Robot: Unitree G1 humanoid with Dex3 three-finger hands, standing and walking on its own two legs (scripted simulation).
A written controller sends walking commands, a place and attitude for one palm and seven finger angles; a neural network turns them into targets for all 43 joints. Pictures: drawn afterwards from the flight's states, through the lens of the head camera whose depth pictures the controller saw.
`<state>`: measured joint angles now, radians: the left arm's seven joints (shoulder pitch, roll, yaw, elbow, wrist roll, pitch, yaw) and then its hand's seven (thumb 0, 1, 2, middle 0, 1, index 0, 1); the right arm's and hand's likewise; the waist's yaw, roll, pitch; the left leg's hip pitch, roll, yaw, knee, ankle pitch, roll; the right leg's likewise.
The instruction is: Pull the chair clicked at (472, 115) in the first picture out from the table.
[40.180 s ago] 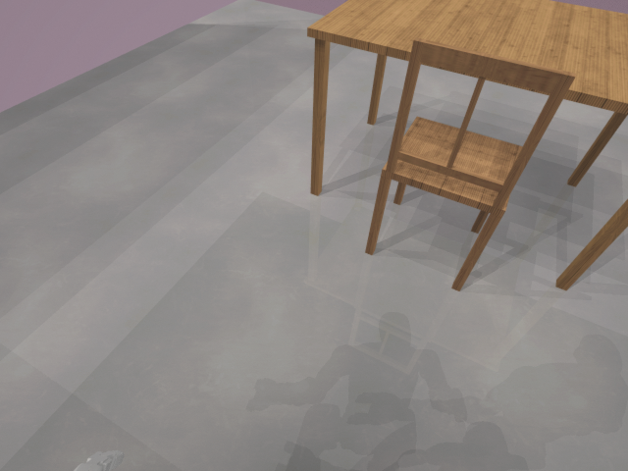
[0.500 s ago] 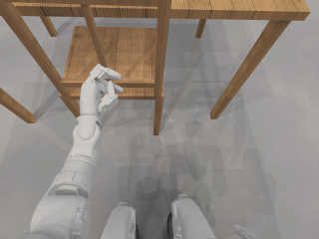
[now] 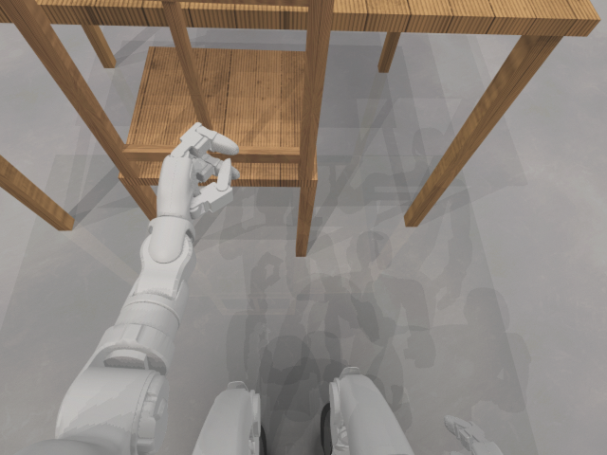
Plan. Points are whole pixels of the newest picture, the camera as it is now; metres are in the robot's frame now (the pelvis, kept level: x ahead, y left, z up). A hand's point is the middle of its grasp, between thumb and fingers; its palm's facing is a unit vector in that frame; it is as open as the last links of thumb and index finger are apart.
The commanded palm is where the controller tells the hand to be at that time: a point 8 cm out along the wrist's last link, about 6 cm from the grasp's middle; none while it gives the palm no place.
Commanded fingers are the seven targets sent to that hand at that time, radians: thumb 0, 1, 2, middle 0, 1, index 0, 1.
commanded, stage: open the thumb and straighten the fingers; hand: left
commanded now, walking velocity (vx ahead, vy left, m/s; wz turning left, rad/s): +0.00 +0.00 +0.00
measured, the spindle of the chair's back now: (195, 90) +0.62 +0.13 +0.02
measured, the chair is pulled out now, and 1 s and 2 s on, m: -0.12 -0.12 -0.12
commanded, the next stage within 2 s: draw the fingers out of the gap in 0.60 s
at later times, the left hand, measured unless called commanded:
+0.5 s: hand (220, 175) +0.47 +0.09 +0.02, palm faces -0.07 -1.00 -0.06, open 16.2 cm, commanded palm +0.45 +0.14 +0.03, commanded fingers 0.00 -0.55 0.20 0.00 0.00 0.00 0.00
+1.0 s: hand (223, 203) +0.43 +0.09 +0.02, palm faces -0.10 -0.99 -0.06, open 17.5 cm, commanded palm +0.40 +0.14 +0.03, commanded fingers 0.00 -0.55 0.20 0.00 0.00 0.00 0.00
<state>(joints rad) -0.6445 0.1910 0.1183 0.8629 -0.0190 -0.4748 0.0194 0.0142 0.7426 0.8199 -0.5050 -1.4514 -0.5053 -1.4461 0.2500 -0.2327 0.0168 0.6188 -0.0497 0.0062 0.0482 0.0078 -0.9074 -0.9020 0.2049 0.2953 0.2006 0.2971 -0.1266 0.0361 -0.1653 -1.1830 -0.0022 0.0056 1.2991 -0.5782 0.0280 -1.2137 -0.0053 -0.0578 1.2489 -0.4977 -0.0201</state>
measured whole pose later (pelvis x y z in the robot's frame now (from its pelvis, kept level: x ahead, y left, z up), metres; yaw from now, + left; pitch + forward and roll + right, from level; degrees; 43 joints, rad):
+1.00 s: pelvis +0.01 +0.00 +0.01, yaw -1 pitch +25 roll -1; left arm -0.47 0.16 0.09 0.70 -0.05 -0.46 0.00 -0.02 -0.54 0.20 -0.01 0.00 -0.01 0.00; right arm 0.28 -0.23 0.01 0.60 -0.04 0.03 0.06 0.01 -0.91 -0.90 0.20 0.30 0.20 0.30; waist -0.11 0.03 -0.17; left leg -1.11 0.00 0.02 1.24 -0.57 0.03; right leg -1.15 0.00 -0.04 1.20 -0.49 -0.02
